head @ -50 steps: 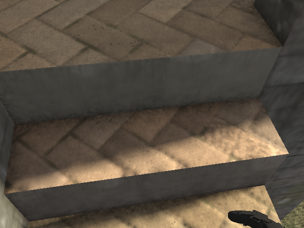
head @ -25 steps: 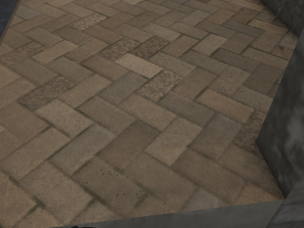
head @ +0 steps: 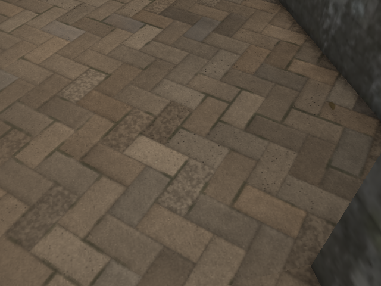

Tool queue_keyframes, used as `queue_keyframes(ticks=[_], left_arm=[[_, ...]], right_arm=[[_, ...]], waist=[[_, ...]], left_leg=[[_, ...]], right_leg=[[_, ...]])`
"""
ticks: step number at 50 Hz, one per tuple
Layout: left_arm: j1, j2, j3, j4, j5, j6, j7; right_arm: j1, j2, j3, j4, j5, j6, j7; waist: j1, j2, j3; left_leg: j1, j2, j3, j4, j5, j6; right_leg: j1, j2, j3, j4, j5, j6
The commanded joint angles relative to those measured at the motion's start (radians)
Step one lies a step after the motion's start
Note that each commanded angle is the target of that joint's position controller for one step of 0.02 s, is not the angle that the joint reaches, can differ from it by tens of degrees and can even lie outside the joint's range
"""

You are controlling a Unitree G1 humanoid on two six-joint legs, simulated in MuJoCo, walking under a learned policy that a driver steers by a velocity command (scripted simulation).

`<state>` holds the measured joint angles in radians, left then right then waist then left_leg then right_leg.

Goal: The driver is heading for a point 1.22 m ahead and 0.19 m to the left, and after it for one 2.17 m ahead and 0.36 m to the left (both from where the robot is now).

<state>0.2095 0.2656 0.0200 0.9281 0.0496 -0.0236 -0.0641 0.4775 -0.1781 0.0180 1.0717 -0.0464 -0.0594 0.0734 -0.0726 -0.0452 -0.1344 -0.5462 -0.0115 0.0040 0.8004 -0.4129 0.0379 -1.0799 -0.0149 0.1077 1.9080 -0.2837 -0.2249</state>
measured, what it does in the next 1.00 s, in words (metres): climbs: right foot 0.21 m higher, then left foot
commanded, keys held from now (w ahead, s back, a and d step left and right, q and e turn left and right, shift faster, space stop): w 1.00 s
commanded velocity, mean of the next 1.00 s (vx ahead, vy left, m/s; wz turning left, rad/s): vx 0.37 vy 0.16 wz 0.00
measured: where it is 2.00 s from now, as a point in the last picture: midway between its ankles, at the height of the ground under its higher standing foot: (137, 189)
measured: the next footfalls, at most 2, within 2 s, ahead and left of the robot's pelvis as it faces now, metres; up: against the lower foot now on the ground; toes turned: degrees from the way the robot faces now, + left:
right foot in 0.22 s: +0.31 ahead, -0.23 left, +0.21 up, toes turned -7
left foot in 0.90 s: +0.49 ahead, +0.07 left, +0.21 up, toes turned +2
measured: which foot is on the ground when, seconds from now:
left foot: down 0.00-0.30, up 0.32-0.88, down 0.90-1.00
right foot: up 0.00-0.20, down 0.22-0.92, up 0.94-1.00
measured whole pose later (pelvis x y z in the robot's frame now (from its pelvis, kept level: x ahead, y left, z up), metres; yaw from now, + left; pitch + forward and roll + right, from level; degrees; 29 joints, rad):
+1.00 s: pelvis +0.40 -0.04 +0.24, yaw -2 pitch +0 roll +2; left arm 0.35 0.24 0.11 0.86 0.01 -0.02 0.02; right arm 0.23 -0.17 -0.05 0.80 -0.02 -0.03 0.03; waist 0.00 -0.04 -0.03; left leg -0.32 -0.03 0.09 0.52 -0.21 0.05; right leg -0.37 -0.11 0.00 1.10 -0.47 -0.03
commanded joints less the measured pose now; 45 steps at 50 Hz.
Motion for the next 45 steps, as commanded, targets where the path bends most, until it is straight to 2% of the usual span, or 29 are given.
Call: queue_keyframes(ticks=[1,3,4,5,6,7,8,9,11,12,13,14,16,17,18,19,20,23,24,27,28,31,32,34,36,39,42,44,45], left_arm=[[-0.208,-0.048,-0.051,-0.182,-0.024,0.001,0.030],[-0.288,-0.057,-0.082,-0.246,-0.025,-0.006,0.035],[-0.346,-0.090,-0.097,-0.291,-0.025,-0.008,0.037],[-0.427,-0.096,-0.106,-0.346,-0.022,-0.010,0.038],[-0.505,-0.057,-0.102,-0.383,-0.023,0.006,0.046],[-0.511,-0.039,-0.092,-0.396,-0.013,0.021,0.035],[-0.641,-0.045,-0.108,-0.438,-0.003,0.057,0.010],[-0.589,-0.054,-0.102,-0.426,-0.001,0.065,-0.031],[-0.449,0.012,-0.063,-0.335,-0.028,0.031,-0.036],[-0.355,0.011,-0.068,-0.272,-0.033,0.017,-0.039],[-0.277,0.022,-0.066,-0.220,-0.013,0.021,-0.049],[-0.204,0.063,-0.050,-0.197,-0.002,0.021,-0.044],[0.053,0.231,0.039,-0.062,0.018,0.028,-0.019],[0.128,0.253,0.052,-0.030,-0.004,0.004,-0.017],[0.027,0.098,0.057,-0.042,-0.064,0.037,0.033],[-0.088,0.072,0.048,0.005,-0.066,0.034,0.050],[-0.137,0.010,0.047,0.037,-0.037,0.014,0.063],[-0.036,-0.075,0.043,0.129,-0.003,-0.032,0.086],[-0.024,-0.084,0.048,0.155,0.004,-0.050,0.091],[-0.046,-0.025,0.071,0.112,-0.009,-0.086,0.101],[-0.024,0.022,0.084,0.086,-0.007,-0.079,0.108],[0.109,0.034,0.089,0.046,-0.026,-0.077,0.128],[0.129,0.042,0.088,0.032,-0.026,-0.081,0.118],[0.216,0.076,0.111,0.019,-0.044,-0.075,0.123],[0.269,0.064,0.114,0.000,-0.051,-0.062,0.114],[0.297,0.067,0.124,-0.029,-0.032,-0.040,0.106],[0.278,0.124,0.136,-0.058,-0.039,-0.030,0.099],[0.215,0.137,0.136,-0.084,-0.064,-0.027,0.099],[0.240,0.098,0.125,-0.080,-0.062,-0.024,0.090]], right_arm=[[-0.162,-0.087,-0.014,-0.074,-0.029,-0.040,0.019],[-0.025,-0.033,-0.001,0.018,-0.042,-0.050,0.004],[0.029,-0.026,-0.001,0.050,-0.070,-0.056,-0.008],[0.064,-0.032,0.006,0.078,-0.087,-0.062,-0.010],[0.072,-0.047,0.001,0.075,-0.085,-0.057,0.008],[0.013,-0.061,-0.004,0.020,-0.069,-0.053,0.023],[0.013,-0.118,-0.024,0.017,0.001,-0.041,0.074],[0.056,-0.133,-0.028,0.003,0.021,-0.046,0.089],[0.043,-0.126,-0.017,-0.026,0.030,-0.088,0.098],[0.125,-0.125,-0.020,-0.023,0.035,-0.102,0.107],[0.218,-0.134,-0.030,-0.021,0.037,-0.108,0.101],[0.233,-0.142,-0.050,-0.018,0.003,-0.109,0.089],[0.091,-0.053,-0.063,-0.138,-0.021,-0.080,0.061],[0.055,-0.056,-0.097,-0.139,0.018,-0.082,0.038],[0.121,0.001,-0.098,-0.174,0.062,-0.092,-0.027],[0.100,0.018,-0.088,-0.202,0.072,-0.079,-0.069],[0.035,0.003,-0.087,-0.253,0.057,-0.065,-0.084],[-0.226,-0.063,-0.081,-0.318,0.035,-0.006,-0.063],[-0.244,-0.052,-0.073,-0.319,0.031,0.000,-0.075],[-0.160,-0.043,-0.074,-0.331,0.016,0.023,-0.104],[-0.160,-0.013,-0.069,-0.319,0.032,0.038,-0.084],[-0.189,-0.006,-0.066,-0.286,0.029,0.056,-0.047],[-0.232,-0.009,-0.059,-0.305,0.028,0.054,-0.028],[-0.276,0.022,-0.048,-0.287,0.011,0.066,-0.018],[-0.338,0.032,-0.040,-0.309,0.009,0.070,-0.014],[-0.307,0.015,-0.047,-0.307,0.012,0.057,-0.006],[-0.258,-0.019,-0.057,-0.303,0.013,0.045,0.004],[-0.107,-0.022,-0.068,-0.250,0.003,0.019,-0.008],[0.004,-0.062,-0.082,-0.188,-0.002,0.002,-0.017]], waist=[[0.061,0.094,0.105],[0.034,0.122,0.136],[0.021,0.061,0.155],[0.024,0.013,0.132],[0.037,0.033,0.105],[0.063,0.047,0.081],[0.066,0.159,0.104],[0.060,0.214,0.084],[0.147,0.228,0.062],[0.138,0.207,-0.022],[0.125,0.163,-0.125],[0.146,0.094,-0.172],[0.255,-0.243,-0.224],[0.265,-0.346,-0.183],[0.136,-0.039,-0.179],[0.070,-0.099,-0.094],[0.025,-0.118,-0.007],[0.085,-0.002,0.108],[0.073,-0.003,0.123],[0.016,-0.032,0.127],[0.004,-0.009,0.112],[0.038,-0.091,0.087],[0.061,-0.154,0.084],[0.110,-0.109,0.116],[0.157,-0.109,0.140],[0.161,-0.155,0.181],[0.142,-0.167,0.190],[0.044,-0.081,0.177],[0.014,0.023,0.093]], left_leg=[[0.086,0.280,-0.384,-0.496,-0.101,0.200],[0.285,0.359,-0.420,-0.525,-0.023,0.199],[0.423,0.380,-0.394,-0.529,-0.021,0.193],[0.465,0.347,-0.325,-0.532,-0.032,0.146],[0.352,0.309,-0.252,-0.567,0.031,0.107],[0.103,0.279,-0.177,-0.619,0.023,0.105],[-0.240,0.286,-0.129,-0.842,-0.058,0.131],[-0.234,0.317,-0.118,-0.879,-0.079,0.170],[0.185,0.295,-0.016,-0.745,0.554,0.114],[0.267,0.246,0.034,-0.614,0.846,0.053],[0.240,0.213,0.014,-0.508,1.017,0.039],[0.100,0.185,-0.039,-0.342,0.923,0.047],[-0.218,0.026,-0.251,0.245,0.363,0.036],[-0.271,-0.072,-0.420,0.774,0.405,0.012],[-0.236,-0.033,-0.359,1.039,0.383,-0.022],[-0.228,-0.002,-0.245,1.148,0.388,-0.051],[-0.293,0.014,-0.226,1.198,0.390,-0.037],[-0.382,0.028,-0.213,1.186,0.312,0.027],[-0.387,0.021,-0.219,1.143,0.299,0.036],[-0.308,0.043,-0.206,0.816,0.285,0.005],[-0.252,0.025,-0.178,0.734,0.208,-0.006],[-0.171,0.063,-0.069,0.437,0.211,-0.032],[-0.163,0.088,-0.017,0.360,0.234,-0.031],[-0.147,0.102,0.024,0.235,0.284,-0.035],[-0.148,0.092,0.060,0.112,0.292,-0.027],[-0.011,0.072,0.080,-0.085,0.271,-0.017],[0.144,0.037,0.092,-0.208,0.242,0.012],[0.333,-0.003,0.095,-0.442,0.358,0.043],[0.510,-0.002,0.068,-0.430,0.381,0.046]], right_leg=[[-0.250,-0.045,0.035,0.212,-0.242,-0.054],[-0.532,-0.069,0.115,0.405,-0.331,-0.100],[-0.689,-0.087,0.116,0.380,-0.333,-0.115],[-0.690,-0.146,0.069,0.090,-0.247,-0.118],[-0.547,-0.192,0.038,-0.150,-0.084,-0.118],[-0.259,-0.200,-0.017,-0.286,0.052,-0.107],[0.151,-0.122,-0.136,-0.367,-0.282,-0.037],[0.280,-0.088,-0.236,-0.256,-0.321,0.024],[0.224,-0.035,-0.229,-0.432,-0.365,0.032],[0.328,-0.009,-0.131,-0.472,-0.233,0.014],[0.519,0.021,-0.032,-0.508,-0.129,0.029],[0.705,-0.003,0.102,-0.621,-0.170,0.023],[0.900,-0.163,0.619,-1.266,-0.679,0.059],[0.779,-0.207,0.784,-1.378,-0.706,0.094],[0.875,-0.355,0.883,-1.513,-0.352,0.152],[0.751,-0.294,0.724,-1.391,-0.017,0.123],[0.704,-0.244,0.561,-1.282,0.076,0.083],[0.665,-0.217,0.366,-1.258,-0.148,0.074],[0.669,-0.224,0.334,-1.276,-0.101,0.079],[0.716,-0.224,0.125,-1.392,0.267,0.088],[0.718,-0.238,0.094,-1.395,0.372,0.084],[0.841,-0.254,-0.015,-1.488,0.674,0.110],[0.872,-0.230,-0.061,-1.534,0.577,0.118],[0.908,-0.224,-0.073,-1.574,0.388,0.116],[0.964,-0.230,-0.072,-1.614,0.253,0.106],[0.943,-0.235,-0.098,-1.619,0.235,0.121],[0.899,-0.294,-0.064,-1.584,0.379,0.103],[0.865,-0.264,-0.082,-1.420,0.516,0.124],[0.811,-0.196,-0.122,-1.213,0.490,0.137]])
